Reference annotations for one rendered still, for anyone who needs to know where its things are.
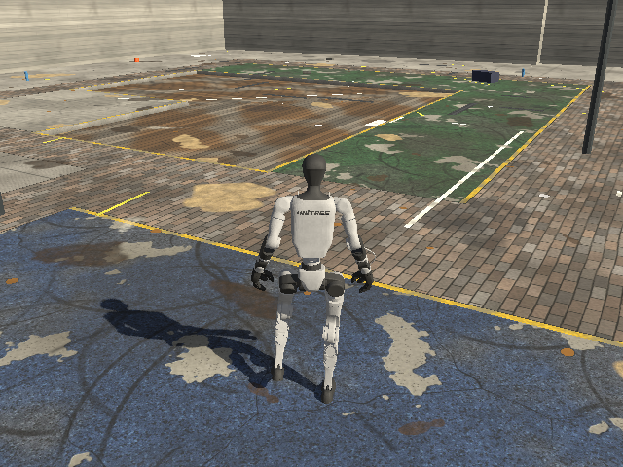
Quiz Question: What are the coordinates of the robot left hand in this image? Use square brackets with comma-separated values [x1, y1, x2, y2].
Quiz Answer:
[251, 268, 274, 291]

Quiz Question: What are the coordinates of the right robot forearm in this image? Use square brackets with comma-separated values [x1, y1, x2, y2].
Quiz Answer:
[351, 235, 371, 274]

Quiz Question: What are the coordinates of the right robot thigh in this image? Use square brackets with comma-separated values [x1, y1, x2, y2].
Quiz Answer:
[322, 271, 345, 343]

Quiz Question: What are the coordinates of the robot right hand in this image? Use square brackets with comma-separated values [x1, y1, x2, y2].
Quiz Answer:
[351, 271, 374, 293]

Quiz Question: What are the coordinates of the robot left upper arm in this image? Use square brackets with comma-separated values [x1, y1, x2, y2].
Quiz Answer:
[265, 196, 293, 250]

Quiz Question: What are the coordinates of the robot right upper arm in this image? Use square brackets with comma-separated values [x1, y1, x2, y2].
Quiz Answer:
[334, 197, 361, 251]

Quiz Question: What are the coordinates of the robot left foot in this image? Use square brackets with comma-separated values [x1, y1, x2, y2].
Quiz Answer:
[271, 364, 284, 381]

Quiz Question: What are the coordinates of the left robot forearm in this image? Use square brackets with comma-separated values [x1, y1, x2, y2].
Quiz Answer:
[254, 235, 275, 273]

